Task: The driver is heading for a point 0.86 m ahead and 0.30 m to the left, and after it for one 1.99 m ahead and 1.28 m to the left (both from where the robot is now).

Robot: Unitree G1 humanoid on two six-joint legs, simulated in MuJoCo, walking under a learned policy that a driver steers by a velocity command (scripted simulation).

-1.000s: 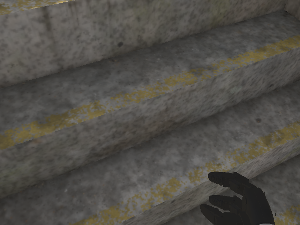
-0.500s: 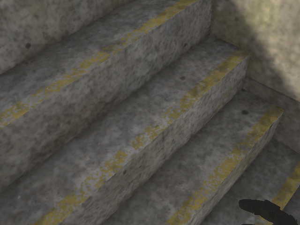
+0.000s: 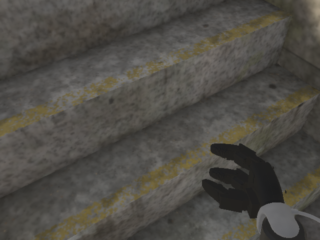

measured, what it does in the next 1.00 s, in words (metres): goes down, turning left: left foot, then right foot 0.23 m lower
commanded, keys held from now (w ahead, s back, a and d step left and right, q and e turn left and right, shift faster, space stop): w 0.02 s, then w+q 0.38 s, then q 0.60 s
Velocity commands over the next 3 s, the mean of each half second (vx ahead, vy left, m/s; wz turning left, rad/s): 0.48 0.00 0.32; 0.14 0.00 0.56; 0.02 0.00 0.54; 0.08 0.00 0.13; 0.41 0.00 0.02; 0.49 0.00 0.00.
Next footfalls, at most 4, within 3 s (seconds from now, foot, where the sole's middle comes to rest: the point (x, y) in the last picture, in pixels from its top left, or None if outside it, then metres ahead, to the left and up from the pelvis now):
0.16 left None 0.03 0.06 -0.75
0.40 right None -0.07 -0.23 -0.98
0.68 left None -0.14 -0.11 -0.98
0.92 right None -0.18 -0.39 -1.20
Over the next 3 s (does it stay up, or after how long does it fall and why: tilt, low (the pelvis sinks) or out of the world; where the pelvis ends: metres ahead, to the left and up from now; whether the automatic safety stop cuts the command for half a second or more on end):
stays up -0.12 -0.25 -0.34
